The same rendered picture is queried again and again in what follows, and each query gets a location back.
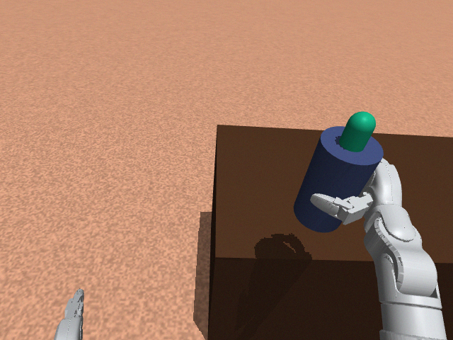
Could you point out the right robot arm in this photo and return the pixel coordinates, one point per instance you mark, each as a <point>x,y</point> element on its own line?
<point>406,277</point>

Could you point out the right robot hand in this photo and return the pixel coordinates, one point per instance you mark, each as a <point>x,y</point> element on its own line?
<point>383,187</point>

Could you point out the left robot hand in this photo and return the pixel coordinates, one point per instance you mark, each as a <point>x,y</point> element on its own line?
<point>70,328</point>

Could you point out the bottle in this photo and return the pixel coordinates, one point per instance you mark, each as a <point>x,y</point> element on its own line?
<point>343,161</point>

